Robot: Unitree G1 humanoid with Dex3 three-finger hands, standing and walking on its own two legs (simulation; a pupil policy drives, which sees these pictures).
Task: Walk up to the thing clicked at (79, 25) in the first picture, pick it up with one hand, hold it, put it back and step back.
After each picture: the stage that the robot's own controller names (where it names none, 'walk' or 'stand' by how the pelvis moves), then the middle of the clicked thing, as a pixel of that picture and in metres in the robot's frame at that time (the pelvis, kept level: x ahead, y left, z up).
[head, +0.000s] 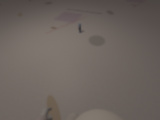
stand; (79, 28) +2.23 +0.41 -0.65
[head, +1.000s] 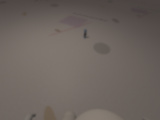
walk; (85, 33) +2.11 +0.18 -0.63
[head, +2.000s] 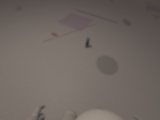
walk; (87, 42) +1.48 +0.05 -0.65
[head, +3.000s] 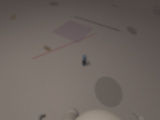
walk; (84, 60) +0.98 +0.10 -0.64
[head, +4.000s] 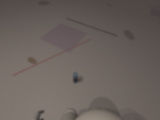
walk; (75, 78) +0.60 +0.16 -0.64
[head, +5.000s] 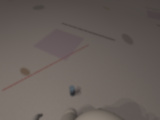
stand; (72, 91) +0.42 +0.17 -0.64
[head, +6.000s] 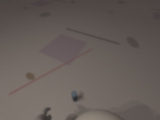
stand; (74, 96) +0.38 +0.18 -0.65
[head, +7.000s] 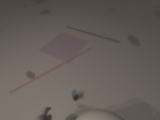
stand; (74, 95) +0.38 +0.18 -0.66
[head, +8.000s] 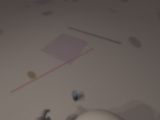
stand; (75, 96) +0.38 +0.18 -0.66
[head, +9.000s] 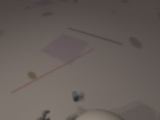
stand; (75, 96) +0.38 +0.18 -0.66
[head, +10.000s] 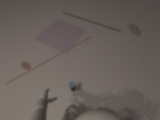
go down; (72, 86) +0.39 +0.19 -0.63
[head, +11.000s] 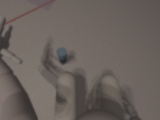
go down; (62, 57) +0.46 +0.21 -0.25
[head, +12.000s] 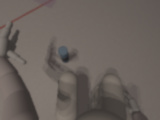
close in; (64, 55) +0.46 +0.20 -0.25
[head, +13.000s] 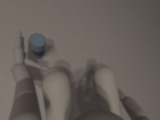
close in; (38, 48) +0.45 +0.25 -0.16
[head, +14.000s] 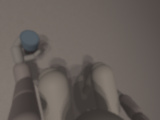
close; (30, 47) +0.44 +0.26 -0.16
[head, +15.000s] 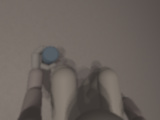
lift; (48, 58) +0.36 +0.24 -0.15
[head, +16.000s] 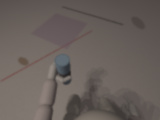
lift; (64, 72) +0.32 +0.17 +0.04
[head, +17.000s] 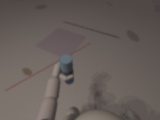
hold; (67, 71) +0.33 +0.16 +0.05
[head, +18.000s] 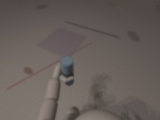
hold; (68, 72) +0.32 +0.16 +0.04
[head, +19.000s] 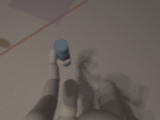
crouch; (64, 55) +0.43 +0.17 -0.04
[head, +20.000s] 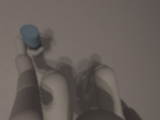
lower; (34, 44) +0.46 +0.25 -0.17
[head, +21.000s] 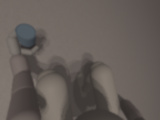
lower; (28, 43) +0.46 +0.26 -0.17
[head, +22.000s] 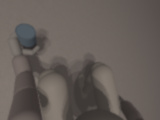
lower; (29, 43) +0.46 +0.26 -0.17
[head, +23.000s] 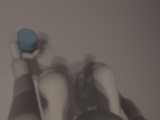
lower; (29, 46) +0.44 +0.26 -0.17
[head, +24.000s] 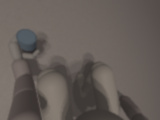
loosen; (29, 47) +0.44 +0.26 -0.17
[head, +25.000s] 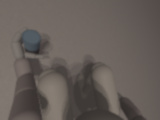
withdraw; (32, 47) +0.44 +0.25 -0.17
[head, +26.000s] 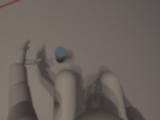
walk; (60, 56) +0.43 +0.21 -0.21
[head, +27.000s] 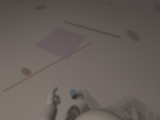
stand; (73, 94) +0.37 +0.17 -0.57
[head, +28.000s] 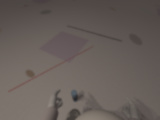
stand; (74, 96) +0.38 +0.18 -0.60
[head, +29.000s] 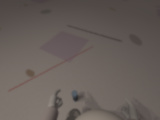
stand; (75, 96) +0.37 +0.17 -0.60
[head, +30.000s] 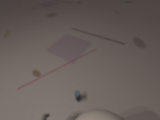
stand; (77, 96) +0.40 +0.17 -0.65
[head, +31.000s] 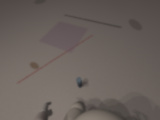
walk; (79, 82) +0.46 +0.16 -0.63
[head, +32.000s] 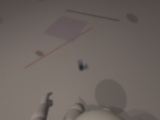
walk; (80, 65) +0.74 +0.18 -0.63
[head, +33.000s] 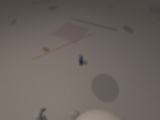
stand; (80, 60) +1.02 +0.20 -0.64
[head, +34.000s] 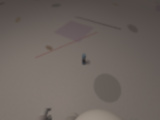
stand; (83, 59) +1.02 +0.15 -0.66
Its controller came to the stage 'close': yes
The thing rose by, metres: 0.68
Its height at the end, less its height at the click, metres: +0.00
